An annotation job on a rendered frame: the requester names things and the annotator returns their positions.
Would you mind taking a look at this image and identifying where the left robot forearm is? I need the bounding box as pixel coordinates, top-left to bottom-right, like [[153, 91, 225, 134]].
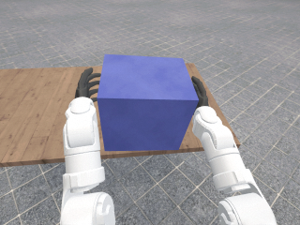
[[60, 97, 105, 225]]

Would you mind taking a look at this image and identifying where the right robot forearm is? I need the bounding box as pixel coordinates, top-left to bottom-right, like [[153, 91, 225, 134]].
[[192, 106, 277, 225]]

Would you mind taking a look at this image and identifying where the carton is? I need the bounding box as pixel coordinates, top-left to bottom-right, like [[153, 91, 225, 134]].
[[97, 53, 199, 152]]

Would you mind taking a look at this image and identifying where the table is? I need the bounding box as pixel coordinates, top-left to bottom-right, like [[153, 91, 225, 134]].
[[0, 63, 241, 168]]

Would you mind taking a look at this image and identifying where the right robot upper arm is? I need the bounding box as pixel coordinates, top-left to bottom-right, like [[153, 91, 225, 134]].
[[217, 192, 277, 225]]

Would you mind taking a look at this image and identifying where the left robot upper arm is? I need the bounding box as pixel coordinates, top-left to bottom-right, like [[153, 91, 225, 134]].
[[61, 191, 116, 225]]

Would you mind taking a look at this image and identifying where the robot right hand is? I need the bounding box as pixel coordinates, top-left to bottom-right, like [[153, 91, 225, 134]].
[[191, 76, 209, 115]]

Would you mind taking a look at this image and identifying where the robot left hand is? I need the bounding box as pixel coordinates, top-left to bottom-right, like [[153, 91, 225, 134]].
[[75, 67, 101, 102]]

